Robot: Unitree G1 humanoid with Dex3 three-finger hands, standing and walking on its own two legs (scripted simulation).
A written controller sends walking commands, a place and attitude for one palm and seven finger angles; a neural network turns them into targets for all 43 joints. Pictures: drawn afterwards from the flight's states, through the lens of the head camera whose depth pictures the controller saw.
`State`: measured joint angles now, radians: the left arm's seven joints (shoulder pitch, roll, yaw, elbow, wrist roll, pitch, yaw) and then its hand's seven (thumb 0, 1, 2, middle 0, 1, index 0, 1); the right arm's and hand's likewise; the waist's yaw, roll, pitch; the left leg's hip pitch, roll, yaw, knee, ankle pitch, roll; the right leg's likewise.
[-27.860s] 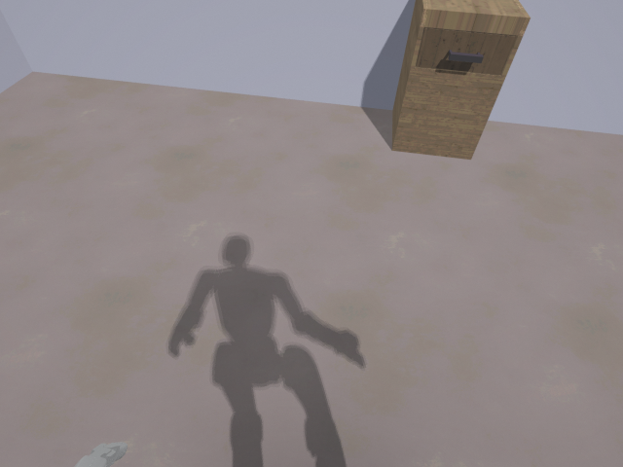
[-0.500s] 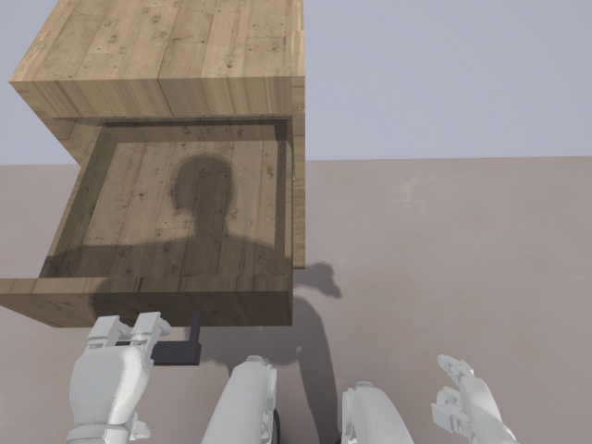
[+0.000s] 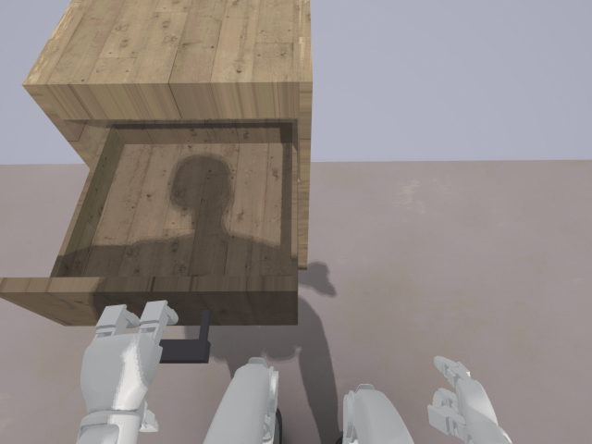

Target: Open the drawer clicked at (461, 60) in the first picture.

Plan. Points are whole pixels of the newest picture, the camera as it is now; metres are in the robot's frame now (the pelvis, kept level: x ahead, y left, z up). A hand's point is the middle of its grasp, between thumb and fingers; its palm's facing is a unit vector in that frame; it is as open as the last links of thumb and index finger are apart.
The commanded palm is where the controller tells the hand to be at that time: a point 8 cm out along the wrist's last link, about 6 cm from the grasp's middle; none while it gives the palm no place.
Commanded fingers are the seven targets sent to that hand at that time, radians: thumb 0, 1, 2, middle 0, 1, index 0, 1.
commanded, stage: lift the hand off the handle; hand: left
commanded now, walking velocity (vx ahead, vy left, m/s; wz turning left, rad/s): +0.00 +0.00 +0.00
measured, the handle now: (159, 334) +0.26 +0.23 -0.06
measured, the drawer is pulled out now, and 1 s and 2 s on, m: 0.30 0.30 0.30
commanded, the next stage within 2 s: none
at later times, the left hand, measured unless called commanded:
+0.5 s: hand (129, 363) +0.21 +0.24 -0.02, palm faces -0.07 -0.11 -0.99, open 13.6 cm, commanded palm +0.20 +0.23 +0.03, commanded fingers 0.00 -0.50 0.30 -0.30 -1.20 -0.30 -1.20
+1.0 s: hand (121, 357) +0.21 +0.23 +0.02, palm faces -0.05 -0.11 -0.99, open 13.7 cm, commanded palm +0.20 +0.23 +0.07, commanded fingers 0.00 -0.50 0.30 -0.30 -1.20 -0.30 -1.20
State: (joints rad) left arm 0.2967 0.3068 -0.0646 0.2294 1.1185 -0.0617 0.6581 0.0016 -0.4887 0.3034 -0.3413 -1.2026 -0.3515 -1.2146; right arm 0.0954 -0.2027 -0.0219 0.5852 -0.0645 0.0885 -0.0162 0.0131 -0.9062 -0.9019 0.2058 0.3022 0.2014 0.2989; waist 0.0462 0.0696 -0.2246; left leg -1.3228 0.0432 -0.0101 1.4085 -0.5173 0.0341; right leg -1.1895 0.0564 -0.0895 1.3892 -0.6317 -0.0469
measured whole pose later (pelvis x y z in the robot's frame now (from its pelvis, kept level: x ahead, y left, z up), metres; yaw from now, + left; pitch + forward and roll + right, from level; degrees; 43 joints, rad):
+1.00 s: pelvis +0.03 +0.00 +0.06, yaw +1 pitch +17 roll -2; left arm 0.42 0.30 -0.10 0.13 1.09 -0.01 0.59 0.00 -0.49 0.30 -0.32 -1.20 -0.34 -1.21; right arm 0.16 -0.23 -0.01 0.51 -0.05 0.12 0.01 0.01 -0.91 -0.90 0.21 0.30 0.20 0.30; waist 0.04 0.08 -0.21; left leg -0.98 0.03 0.01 1.15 -0.47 0.03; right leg -0.86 0.05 -0.06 1.12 -0.57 -0.04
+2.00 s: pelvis +0.04 +0.00 +0.10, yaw +1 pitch +11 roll -1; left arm 0.52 0.35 -0.04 -0.02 1.03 -0.05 0.48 0.00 -0.49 0.30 -0.32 -1.20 -0.32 -1.20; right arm 0.18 -0.23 -0.02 0.50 -0.03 0.12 0.02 0.01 -0.91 -0.90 0.20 0.30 0.20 0.30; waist 0.05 0.08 -0.17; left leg -0.73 0.02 0.03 0.95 -0.41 0.03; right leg -0.61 0.05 -0.03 0.92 -0.50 -0.04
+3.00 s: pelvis +0.06 +0.01 +0.14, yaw +3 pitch -1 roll -1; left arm 0.61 0.27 0.09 -0.33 0.05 -0.03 0.18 0.00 -0.39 0.35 -0.31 -1.13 -0.31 -1.13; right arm 0.25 -0.20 0.05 0.51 0.03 -0.05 -0.08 0.02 -0.91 -0.90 0.20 0.30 0.20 0.30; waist 0.04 0.07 -0.04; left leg -0.29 -0.02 0.02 0.62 -0.31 0.04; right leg -0.17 0.02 -0.03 0.58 -0.39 -0.02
